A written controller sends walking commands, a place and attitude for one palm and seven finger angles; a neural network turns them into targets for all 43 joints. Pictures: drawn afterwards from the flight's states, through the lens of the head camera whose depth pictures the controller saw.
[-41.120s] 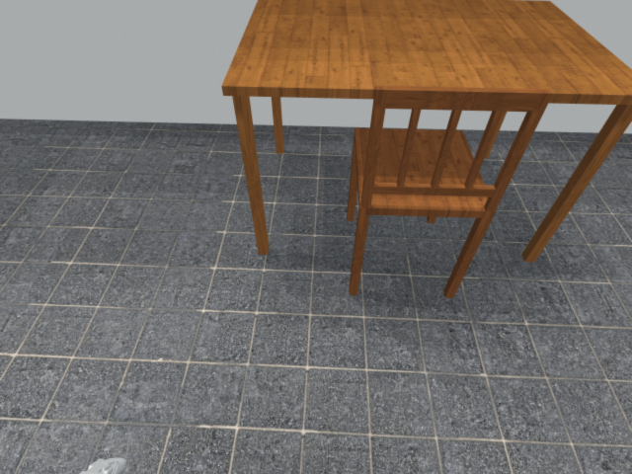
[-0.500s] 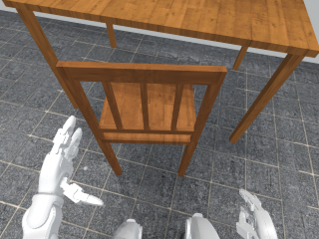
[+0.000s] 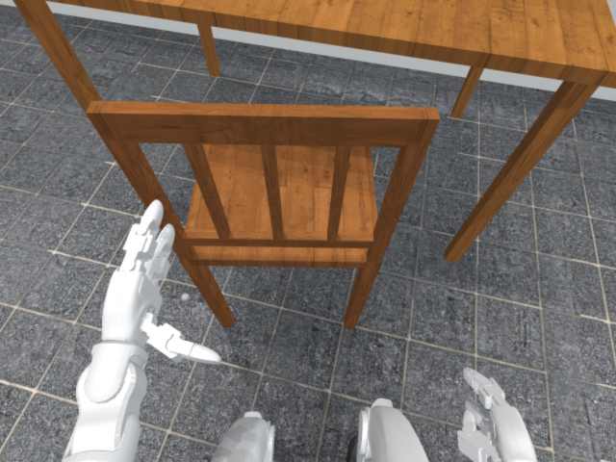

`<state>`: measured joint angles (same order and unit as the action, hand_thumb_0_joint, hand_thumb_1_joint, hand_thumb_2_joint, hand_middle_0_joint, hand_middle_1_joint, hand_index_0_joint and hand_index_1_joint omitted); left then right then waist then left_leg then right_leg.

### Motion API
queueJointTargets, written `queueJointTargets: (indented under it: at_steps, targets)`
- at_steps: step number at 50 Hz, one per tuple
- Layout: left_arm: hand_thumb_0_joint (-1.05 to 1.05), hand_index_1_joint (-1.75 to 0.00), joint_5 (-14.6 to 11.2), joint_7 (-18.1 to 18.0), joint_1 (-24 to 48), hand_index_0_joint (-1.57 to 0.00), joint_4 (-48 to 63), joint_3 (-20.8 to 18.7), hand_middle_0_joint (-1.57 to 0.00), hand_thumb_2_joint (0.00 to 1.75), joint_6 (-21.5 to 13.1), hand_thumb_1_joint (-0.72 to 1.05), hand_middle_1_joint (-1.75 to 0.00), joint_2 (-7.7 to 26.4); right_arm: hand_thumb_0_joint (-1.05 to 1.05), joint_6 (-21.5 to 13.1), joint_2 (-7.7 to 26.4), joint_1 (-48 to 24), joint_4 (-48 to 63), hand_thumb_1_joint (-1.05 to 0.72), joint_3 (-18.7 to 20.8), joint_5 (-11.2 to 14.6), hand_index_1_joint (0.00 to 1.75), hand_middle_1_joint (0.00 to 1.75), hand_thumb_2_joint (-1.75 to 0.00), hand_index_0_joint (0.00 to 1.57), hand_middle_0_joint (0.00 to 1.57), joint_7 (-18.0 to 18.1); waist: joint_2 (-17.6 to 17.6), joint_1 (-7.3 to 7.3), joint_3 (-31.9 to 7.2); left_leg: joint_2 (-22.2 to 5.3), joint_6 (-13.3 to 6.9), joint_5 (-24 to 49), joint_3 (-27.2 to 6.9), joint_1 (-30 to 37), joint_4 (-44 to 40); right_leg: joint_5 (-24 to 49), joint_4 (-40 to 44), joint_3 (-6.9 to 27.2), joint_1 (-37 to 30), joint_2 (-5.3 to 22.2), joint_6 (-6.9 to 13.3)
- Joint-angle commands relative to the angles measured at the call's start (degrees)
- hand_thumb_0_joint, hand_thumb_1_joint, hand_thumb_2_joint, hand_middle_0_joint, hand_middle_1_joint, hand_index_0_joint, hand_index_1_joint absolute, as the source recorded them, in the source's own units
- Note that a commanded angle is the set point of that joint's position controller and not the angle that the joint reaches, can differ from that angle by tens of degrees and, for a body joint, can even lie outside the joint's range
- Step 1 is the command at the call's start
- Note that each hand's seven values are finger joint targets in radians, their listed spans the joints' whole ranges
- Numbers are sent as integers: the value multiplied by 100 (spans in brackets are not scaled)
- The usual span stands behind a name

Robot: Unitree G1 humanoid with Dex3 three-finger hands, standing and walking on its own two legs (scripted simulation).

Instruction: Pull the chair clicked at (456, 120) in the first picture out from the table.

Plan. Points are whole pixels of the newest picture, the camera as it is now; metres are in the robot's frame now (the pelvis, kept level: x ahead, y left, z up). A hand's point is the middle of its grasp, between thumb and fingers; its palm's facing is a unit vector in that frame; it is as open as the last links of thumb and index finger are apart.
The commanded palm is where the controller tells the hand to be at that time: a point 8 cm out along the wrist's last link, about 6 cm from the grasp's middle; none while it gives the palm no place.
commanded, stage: aim the fingers beside a spindle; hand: left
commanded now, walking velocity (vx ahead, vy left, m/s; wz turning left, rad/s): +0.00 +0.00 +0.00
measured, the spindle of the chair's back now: (274, 196) +0.48 +0.07 +0.00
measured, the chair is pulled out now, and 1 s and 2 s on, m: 0.16 0.16 0.16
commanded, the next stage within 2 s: push the fingers through the gap in 1.14 s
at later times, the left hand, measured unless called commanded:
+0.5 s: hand (212, 287) +0.33 +0.14 +0.01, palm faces -0.03 -1.00 -0.03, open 16.9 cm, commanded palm +0.31 +0.20 +0.01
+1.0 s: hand (210, 284) +0.33 +0.14 +0.01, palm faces -0.01 -1.00 -0.03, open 16.9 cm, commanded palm +0.31 +0.20 +0.01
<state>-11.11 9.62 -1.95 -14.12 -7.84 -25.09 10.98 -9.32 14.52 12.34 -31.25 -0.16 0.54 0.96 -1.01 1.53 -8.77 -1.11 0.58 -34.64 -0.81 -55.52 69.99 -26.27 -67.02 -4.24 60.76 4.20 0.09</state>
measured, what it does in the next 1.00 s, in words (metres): stands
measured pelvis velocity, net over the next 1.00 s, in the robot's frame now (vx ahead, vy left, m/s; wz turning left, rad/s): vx -0.01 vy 0.00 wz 0.00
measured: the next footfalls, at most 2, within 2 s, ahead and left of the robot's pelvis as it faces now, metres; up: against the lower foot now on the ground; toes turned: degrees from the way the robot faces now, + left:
none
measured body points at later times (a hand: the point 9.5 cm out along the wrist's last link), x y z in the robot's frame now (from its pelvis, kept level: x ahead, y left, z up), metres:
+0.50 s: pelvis -0.01 +0.00 -0.02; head +0.10 +0.00 +0.42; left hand +0.32 +0.19 +0.01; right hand +0.16 -0.24 -0.12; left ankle -0.01 +0.12 -0.64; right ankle +0.05 -0.13 -0.64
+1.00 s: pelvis -0.01 +0.00 -0.01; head +0.11 +0.01 +0.42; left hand +0.33 +0.20 +0.01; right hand +0.15 -0.25 -0.12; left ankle -0.01 +0.12 -0.64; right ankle +0.05 -0.13 -0.64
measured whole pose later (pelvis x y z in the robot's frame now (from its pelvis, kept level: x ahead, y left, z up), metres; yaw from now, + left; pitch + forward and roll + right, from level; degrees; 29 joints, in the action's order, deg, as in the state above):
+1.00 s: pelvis -0.01 +0.00 -0.01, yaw +0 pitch +23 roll -1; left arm -8.1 4.5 6.3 -21.7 -5.7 -27.4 9.5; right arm -4.7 14.5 11.6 -31.8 0.1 0.2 0.2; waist -0.7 2.5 -9.3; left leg -0.8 0.3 -35.5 -0.4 -60.9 73.8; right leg -26.8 -70.6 -3.5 66.3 4.4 -0.1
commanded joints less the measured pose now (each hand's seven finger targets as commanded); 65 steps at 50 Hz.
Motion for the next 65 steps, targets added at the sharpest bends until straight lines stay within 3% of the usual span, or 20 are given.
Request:
queueJointTargets:
  at_steps: [1, 6, 9, 12, 13, 17, 19, 23, 29, 31, 33, 34, 37, 39, 43, 49, 51, 57, 62, 65]
  targets:
    - [0, -8, -22, -103, 758, -6, 999, -391, -6, 30, -380, -50, -8, 714, 0, -174, 734, 5, 759, -90, 357, 4, 30, 30, -90, 20, 20, 50, 194, -2, -1971, 204, -113, 1920, 48, 240, -956, 1424, 714, 262, -2179, -226, 99]
    - [0, -8, -12, -132, 871, -6, 1085, -269, -6, 30, -452, -50, -8, 619, 0, -126, 714, -22, 776, -90, 362, -2, 30, 30, -90, 20, 20, 23, 22, -4, -2042, 203, -102, 1937, 50, 267, -917, 1436, 655, 266, -2101, -224, 117]
    - [0, -8, 4, -141, 901, -6, 931, -268, -6, 30, -481, -50, -8, 634, 0, -104, 724, -7, 747, -90, 363, -5, 30, 30, -90, 20, 20, 29, 199, 47, -1980, 198, -116, 1841, 42, 116, -851, 1377, 644, 283, -2075, -227, 113]
    - [0, -8, 45, -160, 1302, -6, 968, -59, -6, 30, -527, -50, -8, 471, 0, -84, 727, -29, 717, -90, 358, -8, 30, 30, -90, 20, 20, 23, 48, 122, -1931, 196, -110, 1733, 19, 172, -824, 1193, 588, 239, -1782, -225, 112]
    - [0, -8, 48, -187, 1253, -6, 935, -176, -6, 30, -540, -50, -8, 574, 0, -78, 745, -23, 706, -90, 370, -14, 30, 30, -90, 20, 20, 27, 23, 63, -1974, 196, -98, 1744, 3, 169, -832, 1161, 562, 234, -1788, -222, 130]
    - [0, -8, 148, -273, 1499, -6, 928, 179, -6, 30, -534, -50, -8, 302, 0, -53, 735, -12, 696, -90, 368, -26, 30, 30, -90, 20, 20, 7, -77, 135, -2050, 187, -93, 1863, -33, 296, -780, 1201, 478, 180, -1567, -217, 134]
    - [0, -8, 196, -360, 1555, -6, 700, 70, -6, 30, -500, -50, -8, 414, 0, -15, 769, 2, 667, -90, 370, -31, 30, 30, -90, 20, 20, 11, 133, 145, -2007, 178, -101, 1758, -66, 167, -756, 1080, 457, 169, -1510, -227, 133]
    - [0, -8, 258, -506, 1903, -6, 477, -43, -6, 30, -500, -50, -8, 484, 0, 57, 757, -14, 657, -90, 357, -39, 30, 30, -90, 20, 20, 9, 155, 112, -2061, 212, -108, 1475, -21, -3, -718, 837, 462, 229, -1511, -215, 125]
    - [0, -8, 268, -605, 1786, -6, 516, -181, -6, 30, -563, -50, -8, 566, 0, 153, 728, 11, 708, -90, 349, -59, 30, 30, -90, 20, 20, -40, 18, 13, -2460, 210, -97, 1842, 6, 33, -710, 1299, 355, 249, -1811, -218, 146]
    - [0, -8, 244, -558, 1739, -6, 451, -120, -6, 30, -528, -50, -8, 497, 0, 197, 732, 18, 715, -90, 354, -36, 30, 30, -90, 20, 20, -44, 210, 77, -2382, 199, -108, 1757, 43, -31, -701, 1284, 410, 270, -1844, -218, 112]
    - [0, -8, 223, -526, 1891, -6, 421, -99, -6, 30, -517, -50, -8, 495, 0, 218, 736, 22, 683, -90, 354, -25, 30, 30, -90, 20, 20, -29, 204, 126, -2251, 196, -118, 1613, 45, -70, -708, 1141, 463, 287, -1769, -227, 104]
    - [0, -8, 218, -516, 1836, -6, 491, -128, -6, 30, -531, -50, -8, 529, 0, 213, 739, 16, 710, -90, 355, -26, 30, 30, -90, 20, 20, -20, 68, 81, -2299, 202, -113, 1669, 37, -46, -727, 1182, 443, 279, -1805, -225, 124]
    - [0, -8, 180, -479, 1654, -6, 550, -93, -6, 30, -566, -50, -8, 475, 0, 213, 741, 27, 712, -90, 360, -21, 30, 30, -90, 20, 20, -21, 167, 80, -2313, 189, -105, 1753, 25, 14, -754, 1263, 450, 255, -1833, -222, 123]
    - [0, -8, 193, -464, 1796, -6, 536, 78, -6, 30, -578, -50, -8, 350, 0, 202, 744, 37, 672, -90, 364, -14, 30, 30, -90, 20, 20, -15, 123, 178, -2216, 177, -114, 1743, 3, 64, -719, 1212, 446, 223, -1652, -224, 120]
    - [0, -8, 229, -502, 1919, -6, 489, 177, -6, 30, -609, -50, -8, 298, 0, 192, 758, 37, 640, -90, 361, -27, 30, 30, -90, 20, 20, -15, 90, 196, -2112, 191, -107, 1569, -23, 58, -736, 977, 471, 208, -1516, -216, 124]
    - [0, -8, 250, -588, 1772, -6, 476, -291, -6, 30, -650, -50, -8, 711, 0, 248, 753, 28, 678, -90, 363, -41, 30, 30, -90, 20, 20, -8, 24, 25, -2295, 211, -100, 1772, 12, 17, -743, 1239, 414, 259, -1804, -220, 152]
    - [0, -8, 232, -557, 1721, -6, 601, -119, -6, 30, -660, -50, -8, 528, 0, 252, 722, 3, 707, -90, 360, -41, 30, 30, -90, 20, 20, -28, -48, 45, -2349, 202, -90, 1898, 23, 111, -741, 1376, 394, 250, -1807, -212, 146]
    - [0, -8, 184, -445, 1547, -6, 480, 130, -6, 30, -572, -50, -8, 289, 0, 266, 737, -5, 726, -90, 360, -15, 30, 30, -90, 20, 20, -35, 171, 156, -2117, 193, -104, 1718, 16, 54, -728, 1219, 472, 216, -1679, -226, 119]
    - [0, -8, 192, -444, 1670, -6, 569, -53, -6, 30, -628, -50, -8, 496, 0, 258, 751, -14, 706, -90, 370, -22, 30, 30, -90, 20, 20, -5, 20, 103, -2180, 199, -94, 1750, 11, 57, -681, 1231, 412, 242, -1649, -218, 138]
    - [0, -8, 233, -489, 2264, -6, 639, 1, -6, 30, -689, -50, -8, 531, 0, 245, 763, -10, 626, -90, 347, -47, 30, 30, -90, 20, 20, 22, -72, 207, -2206, 187, -92, 1748, -59, 131, -655, 1124, 351, 206, -1432, -220, 140]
